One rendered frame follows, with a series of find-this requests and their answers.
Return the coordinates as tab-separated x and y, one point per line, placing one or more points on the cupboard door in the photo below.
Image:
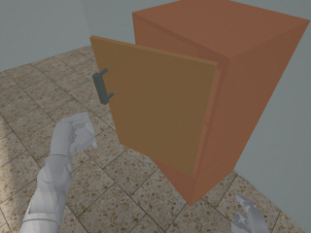
160	99

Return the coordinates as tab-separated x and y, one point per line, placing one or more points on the handle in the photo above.
101	88

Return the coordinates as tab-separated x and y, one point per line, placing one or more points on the robot right hand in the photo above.
253	222

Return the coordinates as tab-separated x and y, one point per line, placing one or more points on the robot left hand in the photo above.
66	141

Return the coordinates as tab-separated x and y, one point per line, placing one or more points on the left robot forearm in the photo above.
46	207

